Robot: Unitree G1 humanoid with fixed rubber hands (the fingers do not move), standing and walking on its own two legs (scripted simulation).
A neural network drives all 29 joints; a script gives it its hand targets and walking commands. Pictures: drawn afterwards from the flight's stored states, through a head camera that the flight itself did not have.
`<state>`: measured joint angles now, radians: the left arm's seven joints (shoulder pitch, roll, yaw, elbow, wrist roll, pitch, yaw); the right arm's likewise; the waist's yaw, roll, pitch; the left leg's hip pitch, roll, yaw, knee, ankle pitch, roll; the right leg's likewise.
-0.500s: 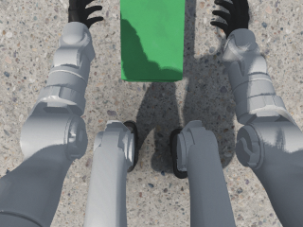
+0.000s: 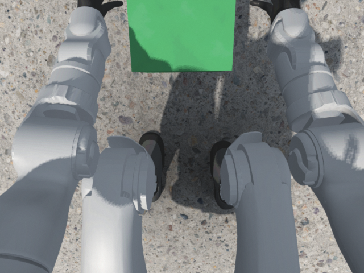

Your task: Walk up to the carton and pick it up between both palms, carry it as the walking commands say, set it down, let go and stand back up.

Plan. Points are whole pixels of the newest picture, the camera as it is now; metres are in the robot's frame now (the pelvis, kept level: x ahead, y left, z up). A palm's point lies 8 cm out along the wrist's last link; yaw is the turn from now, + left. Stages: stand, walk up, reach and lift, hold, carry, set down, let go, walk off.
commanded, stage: reach and lift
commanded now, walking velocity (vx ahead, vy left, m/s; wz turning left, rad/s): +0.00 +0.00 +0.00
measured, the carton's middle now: (181, 13) +0.54 +0.02 -0.28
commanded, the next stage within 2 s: none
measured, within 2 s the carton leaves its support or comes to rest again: leaves its support in 1.50 s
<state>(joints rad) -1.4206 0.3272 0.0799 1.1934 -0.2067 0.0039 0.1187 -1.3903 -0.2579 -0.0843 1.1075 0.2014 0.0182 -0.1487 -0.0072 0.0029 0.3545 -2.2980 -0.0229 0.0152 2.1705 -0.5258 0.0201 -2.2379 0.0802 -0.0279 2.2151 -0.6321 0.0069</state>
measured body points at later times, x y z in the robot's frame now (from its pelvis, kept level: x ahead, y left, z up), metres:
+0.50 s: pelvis -0.01 +0.00 -0.01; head +0.36 +0.01 +0.24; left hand +0.54 +0.16 -0.20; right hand +0.54 -0.14 -0.19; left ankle +0.12 +0.11 -0.34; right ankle +0.10 -0.11 -0.34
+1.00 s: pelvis +0.00 +0.00 -0.01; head +0.36 +0.01 +0.24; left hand +0.54 +0.16 -0.20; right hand +0.54 -0.12 -0.20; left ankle +0.12 +0.11 -0.34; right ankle +0.10 -0.11 -0.34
